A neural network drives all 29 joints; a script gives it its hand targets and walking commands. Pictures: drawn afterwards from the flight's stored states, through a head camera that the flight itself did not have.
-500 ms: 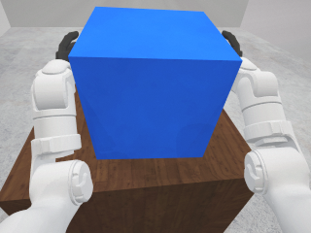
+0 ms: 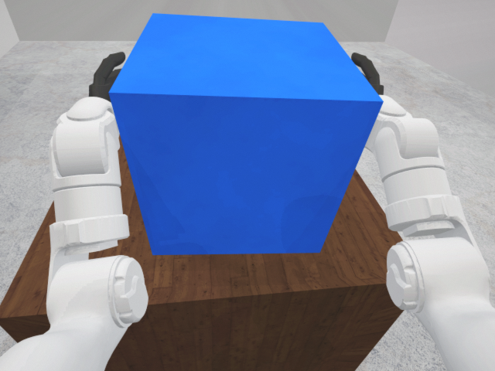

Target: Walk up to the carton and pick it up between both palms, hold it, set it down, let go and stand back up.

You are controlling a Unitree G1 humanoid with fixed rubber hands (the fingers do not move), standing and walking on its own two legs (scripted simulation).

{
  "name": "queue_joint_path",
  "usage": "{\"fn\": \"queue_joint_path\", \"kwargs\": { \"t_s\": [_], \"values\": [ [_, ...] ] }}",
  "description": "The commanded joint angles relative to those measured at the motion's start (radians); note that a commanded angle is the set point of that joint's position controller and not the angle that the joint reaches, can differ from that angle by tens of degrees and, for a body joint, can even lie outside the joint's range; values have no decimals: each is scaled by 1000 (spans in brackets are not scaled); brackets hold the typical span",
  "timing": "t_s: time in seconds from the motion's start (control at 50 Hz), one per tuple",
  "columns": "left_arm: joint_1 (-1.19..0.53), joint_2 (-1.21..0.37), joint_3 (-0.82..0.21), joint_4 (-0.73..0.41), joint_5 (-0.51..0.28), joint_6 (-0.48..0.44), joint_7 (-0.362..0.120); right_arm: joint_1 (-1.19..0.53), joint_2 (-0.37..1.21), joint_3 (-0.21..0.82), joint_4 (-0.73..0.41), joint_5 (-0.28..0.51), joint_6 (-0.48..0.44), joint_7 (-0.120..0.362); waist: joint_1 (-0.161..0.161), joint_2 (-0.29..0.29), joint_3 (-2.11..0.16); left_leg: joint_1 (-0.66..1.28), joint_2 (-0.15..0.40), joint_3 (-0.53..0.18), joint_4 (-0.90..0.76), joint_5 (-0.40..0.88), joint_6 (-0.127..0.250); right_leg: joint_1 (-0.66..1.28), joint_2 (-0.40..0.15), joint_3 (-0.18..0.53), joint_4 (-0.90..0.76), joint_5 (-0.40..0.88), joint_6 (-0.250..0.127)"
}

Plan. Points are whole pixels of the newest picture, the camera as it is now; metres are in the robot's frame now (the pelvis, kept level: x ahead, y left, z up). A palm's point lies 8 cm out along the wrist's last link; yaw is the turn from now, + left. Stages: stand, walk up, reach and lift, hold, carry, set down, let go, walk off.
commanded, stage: hold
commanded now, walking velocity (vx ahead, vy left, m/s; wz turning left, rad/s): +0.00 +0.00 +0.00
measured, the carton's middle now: (239, 137) +0.41 -0.03 +0.22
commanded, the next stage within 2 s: none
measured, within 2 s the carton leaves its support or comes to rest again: neither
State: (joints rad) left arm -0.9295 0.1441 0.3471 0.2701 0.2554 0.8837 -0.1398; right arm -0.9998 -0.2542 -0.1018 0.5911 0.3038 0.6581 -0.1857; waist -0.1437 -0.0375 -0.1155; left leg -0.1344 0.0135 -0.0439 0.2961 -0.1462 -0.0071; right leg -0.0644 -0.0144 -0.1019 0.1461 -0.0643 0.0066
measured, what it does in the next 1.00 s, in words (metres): stands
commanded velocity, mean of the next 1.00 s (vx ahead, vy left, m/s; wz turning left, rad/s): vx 0.00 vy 0.00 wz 0.00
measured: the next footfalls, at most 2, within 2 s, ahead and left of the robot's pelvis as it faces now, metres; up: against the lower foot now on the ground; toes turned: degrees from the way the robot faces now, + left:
none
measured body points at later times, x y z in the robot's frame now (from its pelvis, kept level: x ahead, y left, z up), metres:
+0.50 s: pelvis +0.00 +0.00 +0.00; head -0.05 +0.03 +0.45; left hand +0.41 +0.15 +0.29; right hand +0.38 -0.21 +0.30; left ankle +0.01 +0.12 -0.75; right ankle +0.01 -0.13 -0.75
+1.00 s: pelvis +0.00 +0.00 +0.00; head -0.04 +0.03 +0.45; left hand +0.42 +0.15 +0.28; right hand +0.39 -0.21 +0.29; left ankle +0.01 +0.12 -0.75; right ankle +0.01 -0.13 -0.75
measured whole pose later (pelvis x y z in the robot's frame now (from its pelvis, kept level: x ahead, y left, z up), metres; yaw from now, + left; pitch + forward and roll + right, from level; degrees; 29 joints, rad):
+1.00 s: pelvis +0.00 +0.00 +0.00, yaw +0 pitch +0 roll -1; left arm -0.93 0.14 0.34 0.28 0.25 0.87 -0.14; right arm -1.00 -0.25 -0.11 0.60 0.29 0.64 -0.18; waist -0.15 -0.04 -0.12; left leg -0.15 0.01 -0.04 0.30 -0.15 -0.01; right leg -0.08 -0.02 -0.10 0.15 -0.06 0.01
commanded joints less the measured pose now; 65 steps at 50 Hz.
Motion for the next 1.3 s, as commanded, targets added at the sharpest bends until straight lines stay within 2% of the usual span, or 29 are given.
{"fn": "queue_joint_path", "kwargs": {
  "t_s": [0.0, 0.1, 0.18, 0.3, 0.4, 0.44, 0.48, 0.68, 0.7, 0.76, 0.86, 0.96, 1.1, 1.16, 1.22, 1.26, 1.28],
  "values": [
    [-625, -380, -308, -123, -186, -56, -144, -672, 334, 164, -242, 96, -50, 71, -8, 67, -384, 82, -76, 32, -7, 244, -36, 132, 78, 8, 29, 159, -21],
    [-631, -388, -325, -174, -193, -57, -134, -644, 341, 168, -243, 100, -49, 68, -21, 67, -400, 130, -75, 24, 10, 290, -41, 123, 84, 3, 30, 190, -23],
    [-621, -392, -337, -162, -200, -48, -131, -659, 326, 177, -257, 104, -48, 69, -20, 73, -387, 113, -74, 26, 6, 276, -37, 126, 83, 7, 27, 169, -20],
    [-626, -378, -306, -128, -181, -48, -127, -677, 333, 173, -231, 109, -48, 69, 1, 61, -358, 69, -78, 31, -4, 210, -25, 137, 80, 6, 44, 139, -17],
    [-643, -392, -316, -129, -195, -48, -128, -688, 330, 166, -219, 103, -42, 78, -8, 62, -380, 86, -76, 33, 2, 236, -35, 129, 85, 2, 38, 142, -22],
    [-648, -396, -309, -119, -192, -50, -133, -693, 338, 171, -216, 100, -39, 77, -9, 45, -378, 85, -80, 34, 3, 241, -30, 125, 81, 4, 36, 157, -20],
    [-650, -389, -307, -121, -184, -49, -136, -686, 338, 167, -201, 104, -39, 74, -8, 62, -364, 93, -81, 30, 4, 254, -35, 123, 80, 6, 39, 165, -19],
    [-656, -382, -280, -73, -173, -56, -148, -699, 334, 145, -194, 77, -49, 78, -7, 54, -354, 63, -77, 32, -15, 197, -30, 126, 77, 9, 30, 125, -23],
    [-655, -386, -284, -84, -173, -58, -147, -694, 339, 152, -196, 80, -51, 79, -2, 52, -361, 64, -73, 30, -17, 203, -29, 133, 77, 5, 30, 128, -24],
    [-650, -375, -289, -95, -170, -61, -143, -674, 324, 141, -181, 77, -55, 81, -12, 79, -367, 87, -77, 32, -4, 232, -36, 110, 80, 3, 30, 145, -25],
    [-639, -385, -290, -94, -175, -69, -141, -679, 335, 164, -202, 81, -59, 79, -8, 59, -384, 68, -79, 35, -10, 236, -33, 143, 79, 4, 39, 168, -20],
    [-634, -404, -318, -128, -191, -69, -131, -682, 340, 167, -240, 89, -62, 76, -17, 69, -411, 99, -80, 29, 7, 275, -35, 128, 83, 5, 38, 184, -21],
    [-626, -383, -310, -127, -181, -57, -127, -669, 323, 159, -224, 87, -61, 77, -4, 72, -383, 101, -79, 32, 7, 264, -39, 117, 81, -1, 34, 174, -19],
    [-626, -393, -316, -136, -188, -57, -127, -675, 342, 180, -235, 102, -58, 77, -1, 58, -392, 92, -78, 28, 4, 270, -29, 140, 80, 6, 38, 190, -18],
    [-628, -386, -314, -152, -183, -54, -127, -679, 337, 171, -238, 104, -56, 76, -2, 69, -405, 101, -79, 31, 5, 269, -31, 141, 80, 6, 40, 194, -15],
    [-642, -392, -313, -156, -187, -52, -128, -689, 340, 177, -243, 98, -53, 76, -3, 44, -385, 109, -80, 31, 5, 268, -30, 134, 83, 1, 37, 194, -15],
    [-632, -385, -313, -144, -183, -49, -130, -676, 330, 173, -236, 94, -52, 73, -7, 53, -368, 103, -79, 34, 2, 256, -34, 124, 82, 6, 37, 176, -19]
  ]
}}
